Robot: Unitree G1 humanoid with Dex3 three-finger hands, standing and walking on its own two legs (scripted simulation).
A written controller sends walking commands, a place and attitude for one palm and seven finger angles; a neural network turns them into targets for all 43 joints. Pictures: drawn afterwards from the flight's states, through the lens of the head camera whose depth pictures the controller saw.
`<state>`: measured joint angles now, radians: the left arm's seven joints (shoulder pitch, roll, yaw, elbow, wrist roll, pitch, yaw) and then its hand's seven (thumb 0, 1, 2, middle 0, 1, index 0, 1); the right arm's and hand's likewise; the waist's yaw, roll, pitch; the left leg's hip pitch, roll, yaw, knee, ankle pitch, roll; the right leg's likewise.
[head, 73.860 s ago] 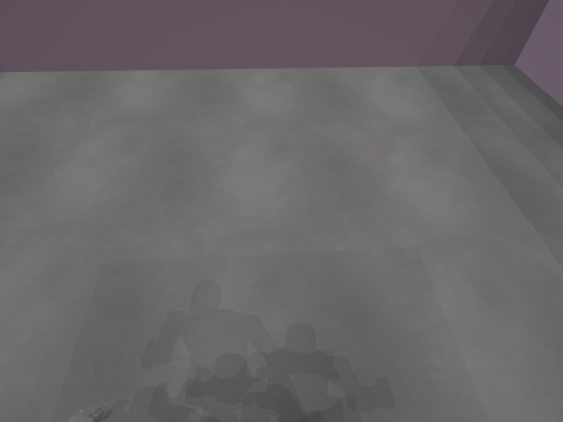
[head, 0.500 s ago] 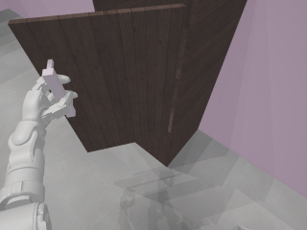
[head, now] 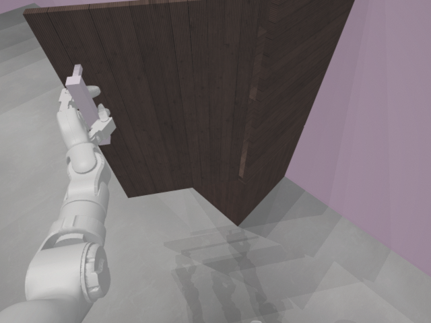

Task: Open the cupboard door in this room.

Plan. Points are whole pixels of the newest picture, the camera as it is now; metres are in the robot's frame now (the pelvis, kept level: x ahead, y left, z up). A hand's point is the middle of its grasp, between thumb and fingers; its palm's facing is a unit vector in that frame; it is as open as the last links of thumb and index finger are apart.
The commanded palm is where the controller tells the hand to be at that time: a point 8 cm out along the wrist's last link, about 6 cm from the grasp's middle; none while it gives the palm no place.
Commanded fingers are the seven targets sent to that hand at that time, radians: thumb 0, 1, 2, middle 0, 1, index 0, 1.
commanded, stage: pull the door open along its arc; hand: left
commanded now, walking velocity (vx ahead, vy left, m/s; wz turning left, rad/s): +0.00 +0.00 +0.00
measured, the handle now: (92, 107) +0.51 +0.24 +0.11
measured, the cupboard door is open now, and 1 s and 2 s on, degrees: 54 86 86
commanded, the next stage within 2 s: open thumb and fingers to let go in 0.68 s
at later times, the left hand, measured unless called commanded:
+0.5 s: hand (125, 172) +0.35 +0.15 +0.11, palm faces +0.31 -0.95 +0.04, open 6.1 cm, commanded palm +0.27 +0.20 +0.11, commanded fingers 0.00 0.90 0.90 -0.40 -1.35 -0.40 -1.35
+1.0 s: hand (149, 189) +0.31 +0.10 +0.11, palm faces +0.36 -0.93 -0.02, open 6.8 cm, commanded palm +0.27 +0.15 +0.11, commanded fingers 0.00 0.06 0.54 -0.34 -1.26 -0.34 -1.26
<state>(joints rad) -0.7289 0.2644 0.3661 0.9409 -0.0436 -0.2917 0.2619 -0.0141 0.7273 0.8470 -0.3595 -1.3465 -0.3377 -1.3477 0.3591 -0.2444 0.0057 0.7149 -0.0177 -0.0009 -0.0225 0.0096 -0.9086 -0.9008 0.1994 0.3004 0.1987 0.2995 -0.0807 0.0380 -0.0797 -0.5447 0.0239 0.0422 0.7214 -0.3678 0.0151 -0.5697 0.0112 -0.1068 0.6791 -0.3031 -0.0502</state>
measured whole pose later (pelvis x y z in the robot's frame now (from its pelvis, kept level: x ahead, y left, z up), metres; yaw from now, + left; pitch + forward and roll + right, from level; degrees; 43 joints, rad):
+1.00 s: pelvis +0.02 -0.01 +0.01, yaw +2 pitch +1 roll +0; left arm 0.06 -0.05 -0.14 -0.07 0.01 0.06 0.43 0.00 0.53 0.75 -0.36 -1.32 -0.36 -1.32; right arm 0.17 -0.17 0.05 0.60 -0.03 0.11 -0.04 0.01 -0.91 -0.90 0.20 0.30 0.20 0.30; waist 0.03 0.05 -0.04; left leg -0.27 0.00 0.02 0.62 -0.37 0.00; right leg -0.30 0.00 -0.13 0.62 -0.34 -0.05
